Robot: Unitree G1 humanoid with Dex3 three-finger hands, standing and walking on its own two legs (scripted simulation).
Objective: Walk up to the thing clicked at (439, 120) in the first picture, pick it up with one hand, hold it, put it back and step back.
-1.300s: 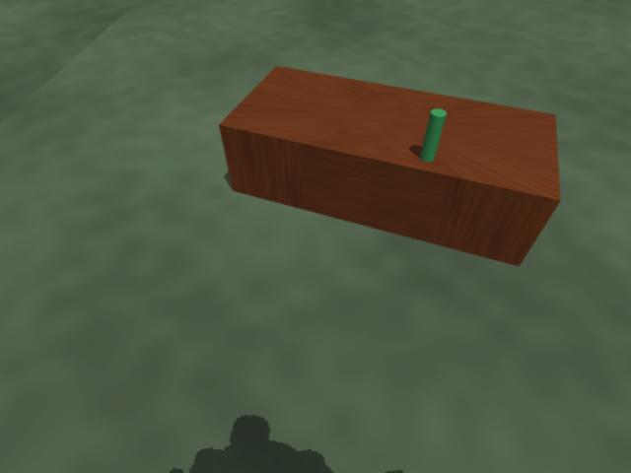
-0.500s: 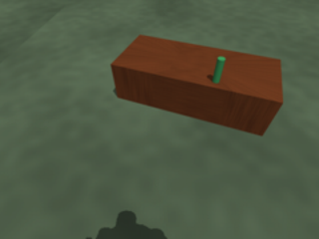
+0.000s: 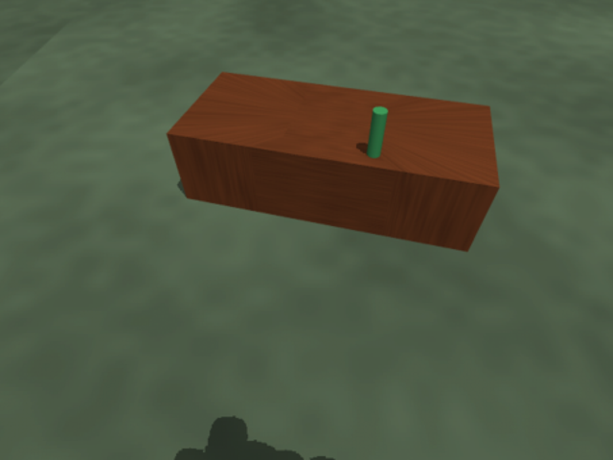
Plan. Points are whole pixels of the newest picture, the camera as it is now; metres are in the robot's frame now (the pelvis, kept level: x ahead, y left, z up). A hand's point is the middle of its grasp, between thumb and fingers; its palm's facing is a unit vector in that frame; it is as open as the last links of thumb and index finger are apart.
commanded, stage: walk up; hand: left
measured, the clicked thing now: (376, 133) +1.27 -0.21 -0.32
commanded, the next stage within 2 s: none
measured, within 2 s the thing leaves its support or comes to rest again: neither
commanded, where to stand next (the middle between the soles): +0.84 -0.30 m, yaw -16 degrees
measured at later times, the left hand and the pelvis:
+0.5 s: hand (207, 409) +0.25 +0.18 -0.16, palm faces -0.17 -0.94 -0.31, open 7.4 cm; pelvis +0.19 -0.08 -0.02, yaw -9 degrees
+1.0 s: hand (297, 238) +0.58 +0.05 -0.13, palm faces -0.29 -0.87 -0.39, open 7.4 cm; pelvis +0.38 -0.18 -0.02, yaw -16 degrees
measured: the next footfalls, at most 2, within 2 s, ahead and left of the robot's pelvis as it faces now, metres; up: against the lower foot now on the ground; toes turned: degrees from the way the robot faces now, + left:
right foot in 0.14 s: +0.15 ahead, -0.20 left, +0.00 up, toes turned -9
left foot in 0.50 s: +0.35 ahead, +0.02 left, +0.00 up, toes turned -4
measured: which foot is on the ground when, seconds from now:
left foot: down 0.00-0.16, up 0.18-0.48, down 0.50-0.92, up 0.94-1.00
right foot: up 0.00-0.12, down 0.14-0.52, up 0.54-0.88, down 0.90-1.00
